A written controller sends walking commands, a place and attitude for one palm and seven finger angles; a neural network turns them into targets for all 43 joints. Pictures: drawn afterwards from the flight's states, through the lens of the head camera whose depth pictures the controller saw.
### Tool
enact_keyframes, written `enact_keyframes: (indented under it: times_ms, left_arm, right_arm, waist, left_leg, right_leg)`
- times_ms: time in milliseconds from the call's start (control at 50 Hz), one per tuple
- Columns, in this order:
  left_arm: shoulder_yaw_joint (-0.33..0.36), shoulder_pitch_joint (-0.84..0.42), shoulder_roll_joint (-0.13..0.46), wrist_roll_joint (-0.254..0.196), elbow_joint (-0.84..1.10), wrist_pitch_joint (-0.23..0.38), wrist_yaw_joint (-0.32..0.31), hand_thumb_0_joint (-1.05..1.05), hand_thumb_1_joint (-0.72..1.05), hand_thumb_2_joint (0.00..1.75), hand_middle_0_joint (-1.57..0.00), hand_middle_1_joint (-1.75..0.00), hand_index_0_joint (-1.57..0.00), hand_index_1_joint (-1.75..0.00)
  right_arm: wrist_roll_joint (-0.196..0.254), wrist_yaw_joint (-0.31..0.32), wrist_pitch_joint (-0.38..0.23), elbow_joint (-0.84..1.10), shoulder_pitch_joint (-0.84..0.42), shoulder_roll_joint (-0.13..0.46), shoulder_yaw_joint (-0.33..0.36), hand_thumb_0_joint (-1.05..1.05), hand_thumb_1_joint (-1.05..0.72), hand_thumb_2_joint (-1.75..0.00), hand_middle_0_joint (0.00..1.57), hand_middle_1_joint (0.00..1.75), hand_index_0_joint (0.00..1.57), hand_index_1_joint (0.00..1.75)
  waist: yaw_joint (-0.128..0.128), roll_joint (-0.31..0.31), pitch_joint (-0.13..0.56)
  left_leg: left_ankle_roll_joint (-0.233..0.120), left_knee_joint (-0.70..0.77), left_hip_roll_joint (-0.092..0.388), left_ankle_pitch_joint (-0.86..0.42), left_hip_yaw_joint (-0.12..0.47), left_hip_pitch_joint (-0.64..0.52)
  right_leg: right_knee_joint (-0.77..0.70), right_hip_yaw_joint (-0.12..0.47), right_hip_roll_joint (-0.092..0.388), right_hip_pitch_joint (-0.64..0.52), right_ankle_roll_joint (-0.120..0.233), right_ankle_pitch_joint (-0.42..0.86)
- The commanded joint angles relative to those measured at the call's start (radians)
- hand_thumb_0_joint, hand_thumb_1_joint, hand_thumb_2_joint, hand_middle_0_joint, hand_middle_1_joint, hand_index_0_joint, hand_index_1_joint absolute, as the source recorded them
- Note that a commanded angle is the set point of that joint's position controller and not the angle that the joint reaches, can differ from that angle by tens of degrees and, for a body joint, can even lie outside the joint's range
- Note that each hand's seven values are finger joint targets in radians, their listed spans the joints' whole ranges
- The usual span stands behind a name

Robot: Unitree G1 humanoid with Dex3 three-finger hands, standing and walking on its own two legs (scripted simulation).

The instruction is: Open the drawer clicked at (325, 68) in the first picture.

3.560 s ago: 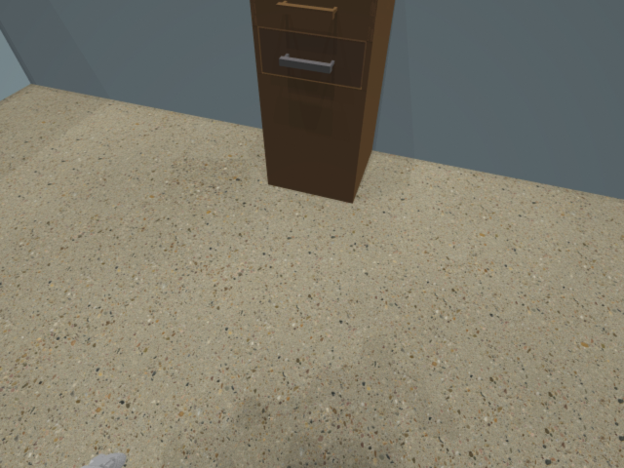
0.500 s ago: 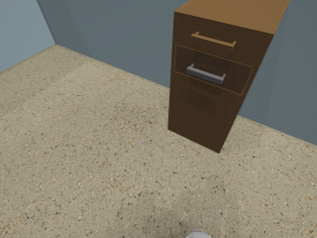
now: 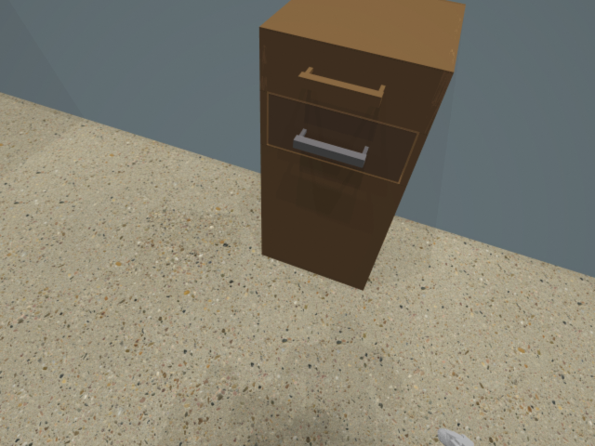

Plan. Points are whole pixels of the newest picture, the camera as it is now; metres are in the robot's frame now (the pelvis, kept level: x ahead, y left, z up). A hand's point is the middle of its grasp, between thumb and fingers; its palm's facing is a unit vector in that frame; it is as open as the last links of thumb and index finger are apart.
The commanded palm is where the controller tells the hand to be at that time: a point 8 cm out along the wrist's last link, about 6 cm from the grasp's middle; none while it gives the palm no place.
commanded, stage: turn to face it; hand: left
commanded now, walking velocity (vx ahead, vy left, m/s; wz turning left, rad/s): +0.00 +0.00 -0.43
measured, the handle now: (331, 146) +0.83 -0.02 -0.10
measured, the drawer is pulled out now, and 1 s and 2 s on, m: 0.00 0.00 0.00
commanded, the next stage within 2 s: take the last steps up to it in 0.28 s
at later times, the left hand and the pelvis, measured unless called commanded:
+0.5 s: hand out of the picture +0.14 +0.14 -0.15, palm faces -0.22 -0.95 -0.24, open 7.4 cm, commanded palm none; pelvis +0.01 -0.02 +0.00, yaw -12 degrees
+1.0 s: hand (195, 429) +0.17 +0.16 -0.16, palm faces -0.24 -0.96 -0.15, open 7.4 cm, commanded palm none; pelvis +0.11 -0.01 +0.02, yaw -16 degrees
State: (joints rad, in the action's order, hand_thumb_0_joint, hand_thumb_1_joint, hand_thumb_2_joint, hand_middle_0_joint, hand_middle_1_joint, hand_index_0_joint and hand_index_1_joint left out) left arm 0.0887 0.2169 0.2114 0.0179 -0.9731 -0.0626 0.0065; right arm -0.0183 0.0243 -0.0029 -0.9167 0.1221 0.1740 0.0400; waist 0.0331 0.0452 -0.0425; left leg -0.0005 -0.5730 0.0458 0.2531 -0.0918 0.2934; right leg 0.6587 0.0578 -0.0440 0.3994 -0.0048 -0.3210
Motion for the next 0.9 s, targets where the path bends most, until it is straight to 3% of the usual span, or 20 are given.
enact_keyframes:
  times_ms: [0,60,140,260,320,340,360,380,400,440,460,520,620,700,720,740,760,780,820,880]
  left_arm:
    - [0.044,0.007,0.114,0.014,0.095,0.012,0.013,0.0,0.9,0.9,-0.2,-0.3,-0.2,-0.3]
    - [0.031,0.044,0.082,0.009,0.079,0.012,0.018,0.0,0.9,0.9,-0.2,-0.3,-0.2,-0.3]
    - [0.011,-0.027,0.061,0.003,0.1,0.014,0.013,0.0,0.9,0.9,-0.2,-0.3,-0.2,-0.3]
    - [-0.01,-0.07,0.046,0.001,0.102,0.024,0.006,0.0,0.9,0.9,-0.2,-0.3,-0.2,-0.3]
    - [-0.006,0.025,0.074,0.001,0.067,0.039,0.0,0.0,0.9,0.9,-0.2,-0.3,-0.2,-0.3]
    - [0.003,0.072,0.141,0.008,0.051,0.052,-0.009,0.0,0.9,0.9,-0.2,-0.3,-0.2,-0.3]
    - [0.017,0.098,0.229,0.011,0.036,0.062,-0.024,0.0,0.9,0.9,-0.2,-0.3,-0.2,-0.3]
    - [0.007,0.139,0.218,-0.003,0.028,0.059,-0.026,0.0,0.9,0.9,-0.2,-0.3,-0.2,-0.3]
    - [0.013,0.107,0.213,0.0,0.021,0.062,-0.03,0.0,0.9,0.9,-0.2,-0.3,-0.2,-0.3]
    - [0.001,0.032,0.149,0.001,0.032,0.062,-0.032,0.0,0.9,0.9,-0.2,-0.3,-0.2,-0.3]
    - [-0.004,0.009,0.134,0.002,0.034,0.069,-0.029,0.0,0.9,0.9,-0.2,-0.3,-0.2,-0.3]
    - [-0.009,0.029,0.128,0.006,0.016,0.089,-0.022,0.0,0.9,0.9,-0.2,-0.3,-0.2,-0.3]
    - [-0.003,0.08,0.141,0.01,-0.022,0.097,-0.017,0.0,0.9,0.9,-0.2,-0.3,-0.2,-0.3]
    - [-0.003,0.047,0.131,-0.004,-0.036,0.089,-0.01,0.0,0.9,0.9,-0.2,-0.3,-0.2,-0.3]
    - [-0.009,0.053,0.089,-0.003,-0.031,0.084,-0.005,0.0,0.9,0.9,-0.2,-0.3,-0.2,-0.3]
    - [-0.02,0.034,0.029,-0.006,-0.004,0.079,0.002,0.0,0.9,0.9,-0.2,-0.3,-0.2,-0.3]
    - [-0.022,-0.012,0.025,0.0,0.03,0.083,0.002,0.0,0.9,0.9,-0.2,-0.3,-0.2,-0.3]
    - [-0.016,-0.05,0.047,0.01,0.031,0.079,0.002,0.0,0.9,0.9,-0.2,-0.3,-0.2,-0.3]
    - [-0.016,-0.009,0.041,0.012,0.0,0.088,0.02,0.0,0.9,0.9,-0.2,-0.3,-0.2,-0.3]
    - [-0.021,0.055,0.007,0.012,-0.034,0.082,0.021,0.0,0.9,0.9,-0.2,-0.3,-0.2,-0.3]
  right_arm:
    - [-0.009,0.017,-0.006,0.072,0.012,0.186,0.037,0.0,-0.9,-0.9,0.2,0.3,0.2,0.3]
    - [-0.007,0.018,-0.02,0.065,0.028,0.157,0.029,0.0,-0.9,-0.9,0.2,0.3,0.2,0.3]
    - [-0.006,0.016,-0.022,0.015,0.145,0.169,0.037,0.0,-0.9,-0.9,0.2,0.3,0.2,0.3]
    - [-0.009,0.005,-0.003,-0.035,0.193,0.208,0.057,0.0,-0.9,-0.9,0.2,0.3,0.2,0.3]
    - [0.001,-0.002,0.003,-0.04,0.165,0.204,0.058,0.0,-0.9,-0.9,0.2,0.3,0.2,0.3]
    - [0.009,-0.007,0.003,-0.036,0.182,0.162,0.052,0.0,-0.9,-0.9,0.2,0.3,0.2,0.3]
    - [0.011,-0.011,0.007,0.0,0.145,0.077,0.026,0.0,-0.9,-0.9,0.2,0.3,0.2,0.3]
    - [0.007,0.001,0.024,0.004,0.106,0.095,0.021,0.0,-0.9,-0.9,0.2,0.3,0.2,0.3]
    - [0.004,0.002,0.031,-0.007,0.102,0.091,0.021,0.0,-0.9,-0.9,0.2,0.3,0.2,0.3]
    - [-0.006,-0.009,0.026,-0.042,0.117,0.112,0.028,0.0,-0.9,-0.9,0.2,0.3,0.2,0.3]
    - [-0.011,-0.016,0.02,-0.056,0.132,0.108,0.028,0.0,-0.9,-0.9,0.2,0.3,0.2,0.3]
    - [-0.012,-0.028,0.008,-0.069,0.153,0.092,0.03,0.0,-0.9,-0.9,0.2,0.3,0.2,0.3]
    - [-0.008,-0.038,-0.009,-0.051,0.107,0.069,0.026,0.0,-0.9,-0.9,0.2,0.3,0.2,0.3]
    - [-0.007,-0.027,-0.034,-0.104,0.251,0.068,0.016,0.0,-0.9,-0.9,0.2,0.3,0.2,0.3]
    - [-0.006,-0.019,-0.038,-0.124,0.314,0.105,0.024,0.0,-0.9,-0.9,0.2,0.3,0.2,0.3]
    - [-0.018,-0.012,-0.039,-0.139,0.398,0.184,0.041,0.0,-0.9,-0.9,0.2,0.3,0.2,0.3]
    - [-0.023,-0.009,-0.035,-0.14,0.45,0.237,0.053,0.0,-0.9,-0.9,0.2,0.3,0.2,0.3]
    - [-0.02,-0.003,-0.036,-0.14,0.415,0.207,0.043,0.0,-0.9,-0.9,0.2,0.3,0.2,0.3]
    - [-0.008,0.001,-0.05,-0.111,0.304,0.133,0.021,0.0,-0.9,-0.9,0.2,0.3,0.2,0.3]
    - [-0.004,0.004,-0.072,-0.125,0.285,0.104,0.012,0.0,-0.9,-0.9,0.2,0.3,0.2,0.3]
  waist:
    - [-0.006,-0.203,-0.032]
    - [-0.006,-0.179,0.036]
    - [-0.055,-0.187,0.067]
    - [-0.083,-0.274,0.079]
    - [-0.025,-0.202,0.103]
    - [-0.01,-0.049,0.136]
    - [0.006,0.229,0.113]
    - [0.035,0.134,0.132]
    - [0.017,0.24,0.12]
    - [-0.011,0.145,0.042]
    - [-0.026,0.096,0.022]
    - [-0.03,0.097,-0.008]
    - [-0.005,0.092,-0.038]
    - [-0.07,0.034,-0.027]
    - [-0.094,-0.096,-0.025]
    - [-0.13,-0.313,-0.055]
    - [-0.15,-0.401,-0.067]
    - [-0.139,-0.324,-0.109]
    - [-0.077,-0.155,-0.108]
    - [-0.043,-0.141,-0.047]
  left_leg:
    - [-0.11,0.385,0.328,0.117,0.277,0.001]
    - [-0.099,0.307,0.251,-0.189,0.1,-0.114]
    - [-0.134,0.236,0.283,-0.516,0.062,-0.254]
    - [-0.13,0.177,0.309,-0.561,0.026,-0.26]
    - [-0.058,0.066,0.27,-0.406,-0.021,-0.15]
    - [0.006,-0.073,0.22,-0.211,-0.082,-0.009]
    - [0.06,-0.245,0.091,0.301,-0.118,0.24]
    - [0.059,-0.364,0.077,0.355,0.011,0.221]
    - [0.058,-0.443,0.071,0.343,0.038,0.265]
    - [0.059,-0.515,0.085,0.205,0.056,0.299]
    - [0.065,-0.499,0.086,0.156,0.044,0.285]
    - [0.066,-0.412,0.079,0.112,0.016,0.242]
    - [0.046,-0.189,0.056,0.146,-0.005,0.163]
    - [0.034,0.099,0.013,0.012,-0.059,-0.165]
    - [0.015,0.159,0.061,0.118,0.031,-0.28]
    - [-0.057,0.315,0.257,0.352,0.298,-0.307]
    - [-0.133,0.475,0.396,0.547,0.537,-0.239]
    - [-0.156,0.512,0.408,0.572,0.553,-0.169]
    - [-0.146,0.482,0.337,0.395,0.389,-0.121]
    - [-0.123,0.446,0.249,0.084,0.174,-0.165]
  right_leg:
    - [0.496,-0.019,0.051,0.18,-0.031,-0.11]
    - [0.532,-0.05,0.07,0.186,-0.053,-0.034]
    - [0.373,-0.092,0.087,0.164,-0.064,-0.1]
    - [0.068,-0.15,0.07,0.003,-0.032,-0.131]
    - [-0.231,-0.156,0.07,-0.217,-0.008,0.131]
    - [-0.308,-0.02,0.199,-0.384,0.028,0.33]
    - [-0.318,0.218,0.422,-0.471,0.123,0.665]
    - [-0.312,0.192,0.442,-0.395,0.198,0.673]
    - [-0.35,0.224,0.402,-0.367,0.209,0.49]
    - [-0.395,0.156,0.339,-0.316,0.189,0.199]
    - [-0.399,0.114,0.312,-0.288,0.172,0.176]
    - [-0.439,0.099,0.297,-0.248,0.171,0.056]
    - [-0.469,0.15,0.308,-0.228,0.195,-0.09]
    - [-0.349,0.065,0.219,-0.065,0.132,-0.174]
    - [-0.233,0.032,0.164,0.054,0.103,-0.214]
    - [0.015,-0.089,0.057,0.198,0.056,-0.224]
    - [0.247,-0.142,0.021,0.253,0.041,-0.254]
    - [0.404,-0.07,0.075,0.278,0.05,-0.199]
    - [0.469,-0.055,0.131,0.261,0.043,-0.06]
    - [0.418,-0.086,0.144,0.205,0.014,0.049]
